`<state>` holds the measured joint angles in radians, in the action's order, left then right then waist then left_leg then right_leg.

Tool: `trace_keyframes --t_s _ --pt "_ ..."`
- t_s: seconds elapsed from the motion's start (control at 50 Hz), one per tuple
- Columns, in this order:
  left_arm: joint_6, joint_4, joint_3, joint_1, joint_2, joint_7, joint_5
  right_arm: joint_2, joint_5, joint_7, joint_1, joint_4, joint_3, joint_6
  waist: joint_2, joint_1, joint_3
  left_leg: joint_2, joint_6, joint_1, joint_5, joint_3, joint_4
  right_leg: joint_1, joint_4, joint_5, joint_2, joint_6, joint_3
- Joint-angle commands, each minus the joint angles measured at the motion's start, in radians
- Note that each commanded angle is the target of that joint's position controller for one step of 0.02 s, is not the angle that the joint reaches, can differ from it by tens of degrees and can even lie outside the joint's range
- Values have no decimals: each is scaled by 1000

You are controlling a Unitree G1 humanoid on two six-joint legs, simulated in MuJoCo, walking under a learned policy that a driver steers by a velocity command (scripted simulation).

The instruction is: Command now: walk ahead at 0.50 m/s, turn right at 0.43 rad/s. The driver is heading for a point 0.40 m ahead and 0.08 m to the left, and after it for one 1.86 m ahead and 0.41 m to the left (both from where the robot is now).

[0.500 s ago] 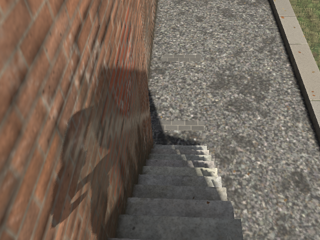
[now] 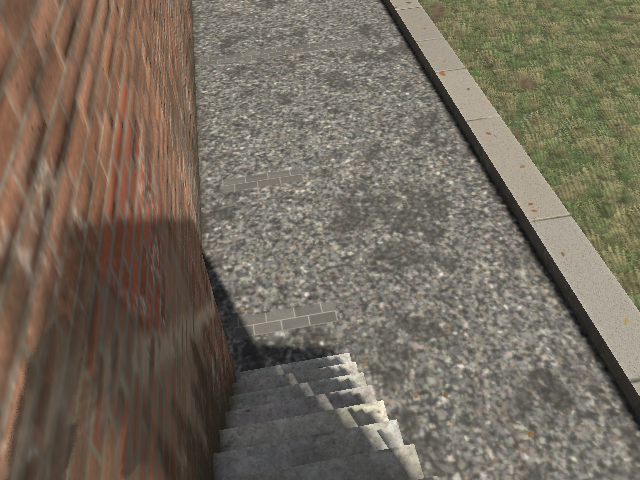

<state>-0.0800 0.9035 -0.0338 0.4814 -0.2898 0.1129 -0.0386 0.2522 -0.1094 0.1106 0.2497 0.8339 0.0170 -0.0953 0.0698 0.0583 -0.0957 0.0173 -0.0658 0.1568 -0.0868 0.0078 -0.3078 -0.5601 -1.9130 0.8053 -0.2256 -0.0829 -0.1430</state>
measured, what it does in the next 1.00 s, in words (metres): goes down, turning left: right foot 0.21 m lower, then left foot 0.22 m lower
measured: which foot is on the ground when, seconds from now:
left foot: down 0.00-0.36, up 0.38-0.84, down 0.86-1.00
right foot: up 0.00-0.34, down 0.36-0.88, up 0.90-1.00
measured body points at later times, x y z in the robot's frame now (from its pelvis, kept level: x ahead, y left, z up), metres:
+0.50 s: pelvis +0.22 +0.01 -0.25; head +0.21 +0.01 +0.20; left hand +0.26 +0.26 -0.39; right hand +0.17 -0.21 -0.40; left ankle +0.24 +0.18 -0.78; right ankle +0.25 -0.08 -0.97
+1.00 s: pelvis +0.41 +0.19 -0.45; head +0.42 +0.20 +0.00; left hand +0.34 +0.43 -0.60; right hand +0.50 -0.07 -0.58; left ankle +0.41 +0.30 -1.18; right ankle +0.39 +0.02 -0.90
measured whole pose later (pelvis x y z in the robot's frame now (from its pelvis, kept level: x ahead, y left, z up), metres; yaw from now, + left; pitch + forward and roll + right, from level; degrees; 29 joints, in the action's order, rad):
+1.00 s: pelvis +0.41 +0.19 -0.45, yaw +16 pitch +2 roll -2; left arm -0.10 1.00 -0.03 0.37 -0.26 0.06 -0.03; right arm 0.29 -0.10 0.14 0.41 0.93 -0.05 -0.13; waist 0.02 0.01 -0.02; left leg 0.00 -0.13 0.36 -0.25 0.07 -0.60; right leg -0.78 -2.02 0.65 0.12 -0.01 -0.01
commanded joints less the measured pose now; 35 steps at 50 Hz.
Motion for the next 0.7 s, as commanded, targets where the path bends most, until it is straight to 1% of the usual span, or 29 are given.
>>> trace_keyframes --t_s 0.02,0.06,0.08,0.1,0.12,0.14,0.16,0.2,0.22,0.24,0.26,0.28,0.3,0.32,0.34,0.36,0.38,0.4,0.42,0.44,0.46,0.48,0.52,0.54,0.58,0.6,0.62,0.66,0.7 --pt "-3 -186 10 7 -30 36 -3 197 -1 -26 359 76 -86 24 51 -173 -24 -513 -345 -772 731 417 -282 -1008 -216 -105 180 72 39" --pt "-18 -197 -11 -177 -14 10 -11 -19 34 -51 257 87 -21 12 -152 -94 141 -341 -227 -236 455 226 -224 -830 -10 -304 327 34 59" --pt "-13 -157 -31 -115 54 13 -29 -156 0 -77 168 80 24 -10 -167 -33 262 -258 -182 98 209 140 -132 -696 392 -692 434 6 18" --pt "-20 -108 -11 -86 6 15 -68 -145 29 -78 -18 3 27 -37 -124 -11 325 -126 -178 579 123 7 -137 -266 804 -1026 423 -2 96" --pt "-4 -78 -11 -89 33 25 -98 -62 37 -87 -26 -3 13 -57 -10 -12 256 -67 -174 820 12 -40 -197 83 770 -1171 355 29 193" --pt "-3 -88 -28 -92 81 50 -99 24 43 -89 109 69 -12 -74 66 -13 157 -75 -166 841 73 10 -272 180 511 -1123 309 70 237" --pt "-2 -93 -19 -105 23 40 -111 -6 33 -107 169 86 -5 -89 3 -54 158 -56 -150 639 -63 56 -356 -24 744 -1236 365 41 104" --pt "-21 -126 5 -275 -58 -7 -81 4 43 -137 323 102 -10 -99 -69 -155 138 -76 -81 319 -133 113 -607 -219 1129 -1410 342 33 145" --pt "-27 -110 1 -286 -34 -22 -48 31 52 -136 333 82 -14 -80 -96 -163 101 -18 -44 461 -194 27 -623 32 1262 -1462 269 30 255" --pt "-12 -123 95 -323 -36 -65 224 45 425 -117 253 88 -81 19 -198 -153 29 -64 -132 241 94 137 -624 169 1442 -1519 246 95 153" --pt "4 -122 -12 -357 3 -22 -64 65 30 -91 360 96 -9 -14 53 -162 223 -97 -79 490 -198 164 -621 108 1286 -1358 275 64 243" --pt "7 -106 30 -343 -15 -12 -80 53 55 -88 349 109 -22 -16 -4 -148 285 -131 -73 340 -30 243 -689 36 1438 -1196 310 32 171" --pt "-1 -125 116 -300 -36 -48 191 2 350 -110 272 87 -57 53 -114 -186 121 -52 -170 97 339 238 -797 127 1643 -1181 275 11 74" --pt "19 -53 36 -126 54 -88 71 155 155 -170 180 105 -75 59 59 -50 89 -141 -178 350 183 209 -1053 458 1502 -1284 328 -9 112" --pt "34 -40 59 -44 0 -104 74 128 130 -189 241 116 -90 67 -123 -7 90 -45 -149 416 -18 111 -1333 587 1713 -1207 361 -32 73" --pt "2 25 127 83 -99 -46 198 29 328 -185 232 128 -87 62 -335 18 -7 172 -73 670 -411 -3 -1836 849 1471 -2031 499 -86 4" --pt "25 91 149 381 -271 3 -51 -117 3 -22 607 219 -15 19 -424 59 -327 89 3 824 -819 186 -1847 1328 1179 -2056 697 -384 -15" --pt "46 114 175 347 -305 10 -132 7 59 11 443 111 -50 -14 -178 117 -193 73 51 1156 -825 205 -1849 1259 1234 -1841 785 -426 -178" --pt "45 133 159 234 -66 -20 211 28 329 -89 345 134 -100 89 -205 -23 -153 -16 30 1072 -819 158 -1639 998 1198 -1390 760 -340 -126" --pt "36 102 116 53 53 -39 186 -14 283 -154 204 134 -76 163 -50 -20 -17 29 3 965 -784 80 -1632 653 1396 -1024 641 -270 -49" --pt "34 102 89 99 -91 -25 -167 -159 0 -74 388 139 23 94 2 -49 232 -72 5 1044 -150 269 -1442 368 1507 -775 689 -265 -90" --pt "29 112 88 95 -31 -35 -151 -118 -11 -45 489 212 7 84 -13 -83 367 -101 37 932 51 245 -1227 108 1621 -761 738 -338 -188" --pt "2 146 56 55 34 -48 -112 -62 23 -4 306 202 -10 74 -84 -55 312 -75 14 828 173 121 -1154 -54 1580 -417 603 -253 -18" --pt "-28 149 41 17 0 -65 -111 -46 11 22 381 212 -15 66 -137 -119 237 -82 -15 772 243 132 -1213 -80 1514 -333 562 -208 5" --pt "-67 187 1 15 96 -102 -102 -72 -27 26 319 177 -2 69 -156 -121 233 -139 -28 808 457 171 -939 -2 1467 -451 578 -154 71" --pt "-84 178 3 -18 59 -116 -99 -60 -11 20 274 155 -13 59 -128 -120 215 -132 -19 678 546 128 -830 -72 1439 -379 550 -107 163" --pt "-93 174 5 -60 20 -111 -135 -55 0 14 236 131 -7 60 -160 -140 206 -138 2 543 648 116 -846 -179 1424 -263 546 -66 186" --pt "-103 182 0 -39 5 -116 -112 3 -29 7 247 148 -34 65 -151 -131 237 -121 15 474 576 83 -827 -162 1383 -155 566 -24 215" --pt "-112 233 2 83 -16 -123 -85 9 -22 11 162 97 -43 62 -112 -68 262 -152 9 569 557 87 -603 42 1240 -165 634 4 208"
